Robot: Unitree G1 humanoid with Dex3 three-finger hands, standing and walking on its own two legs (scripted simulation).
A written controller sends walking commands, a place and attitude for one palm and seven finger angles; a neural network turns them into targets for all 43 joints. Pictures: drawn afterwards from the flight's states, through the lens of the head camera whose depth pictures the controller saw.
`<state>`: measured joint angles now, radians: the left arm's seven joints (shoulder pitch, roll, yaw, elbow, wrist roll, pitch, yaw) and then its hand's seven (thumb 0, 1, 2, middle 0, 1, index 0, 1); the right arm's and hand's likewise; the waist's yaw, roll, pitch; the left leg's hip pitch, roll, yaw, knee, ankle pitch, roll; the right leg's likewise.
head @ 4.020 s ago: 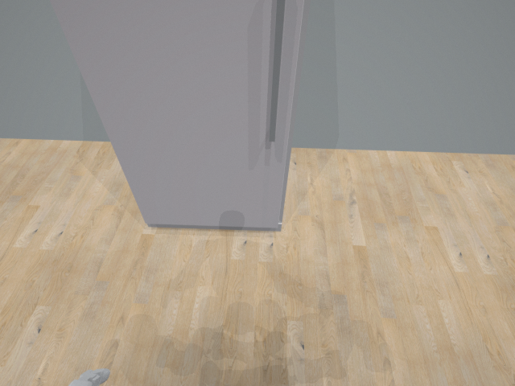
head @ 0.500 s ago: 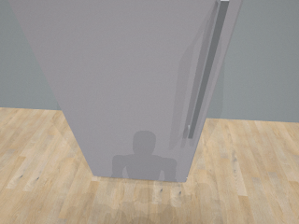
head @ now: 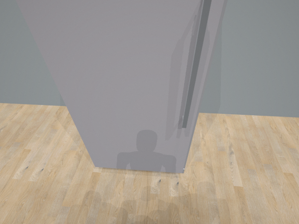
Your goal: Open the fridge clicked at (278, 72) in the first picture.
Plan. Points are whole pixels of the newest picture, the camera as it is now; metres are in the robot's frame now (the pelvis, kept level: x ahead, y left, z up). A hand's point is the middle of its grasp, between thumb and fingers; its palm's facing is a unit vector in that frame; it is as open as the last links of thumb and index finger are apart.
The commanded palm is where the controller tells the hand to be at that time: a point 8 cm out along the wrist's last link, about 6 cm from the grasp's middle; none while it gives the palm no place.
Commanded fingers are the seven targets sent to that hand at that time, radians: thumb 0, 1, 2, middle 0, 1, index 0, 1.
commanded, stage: come to a stop and stand still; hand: right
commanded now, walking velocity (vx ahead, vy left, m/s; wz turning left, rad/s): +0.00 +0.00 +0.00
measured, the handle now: (192, 76) +0.57 -0.11 +0.12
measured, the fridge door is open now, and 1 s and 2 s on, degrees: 0 0 0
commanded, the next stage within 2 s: look again from close up in 1.12 s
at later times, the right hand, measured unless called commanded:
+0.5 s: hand out of the picture -0.04 -0.24 -0.16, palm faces -0.01 +0.98 -0.21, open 7.3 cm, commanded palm none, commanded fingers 0.00 -0.90 -0.90 0.20 0.30 0.20 0.30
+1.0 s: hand out of the picture -0.09 -0.22 -0.17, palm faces -0.03 +0.99 -0.13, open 7.3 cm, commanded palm none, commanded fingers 0.00 -0.90 -0.90 0.20 0.30 0.20 0.30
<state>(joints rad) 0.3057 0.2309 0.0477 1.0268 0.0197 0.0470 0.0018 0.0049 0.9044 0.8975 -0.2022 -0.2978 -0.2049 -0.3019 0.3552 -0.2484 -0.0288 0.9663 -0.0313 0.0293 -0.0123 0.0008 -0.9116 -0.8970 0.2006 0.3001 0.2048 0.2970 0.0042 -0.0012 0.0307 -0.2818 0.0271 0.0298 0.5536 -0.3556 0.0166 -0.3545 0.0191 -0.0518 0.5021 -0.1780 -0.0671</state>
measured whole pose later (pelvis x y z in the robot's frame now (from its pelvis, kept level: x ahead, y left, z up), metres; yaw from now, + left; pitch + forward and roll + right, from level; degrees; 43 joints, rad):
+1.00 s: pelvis -0.07 -0.07 +0.01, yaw +3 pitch -1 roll +0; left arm 0.31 0.08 0.01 1.14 0.01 0.00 0.03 0.01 0.91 0.90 -0.20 -0.30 -0.20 -0.30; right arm 0.33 -0.12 0.00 1.09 -0.02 0.01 -0.04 0.00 -0.91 -0.90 0.20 0.30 0.20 0.30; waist 0.01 0.03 0.05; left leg -0.10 0.06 0.03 0.41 -0.29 -0.05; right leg -0.25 0.03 -0.11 0.41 -0.14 -0.08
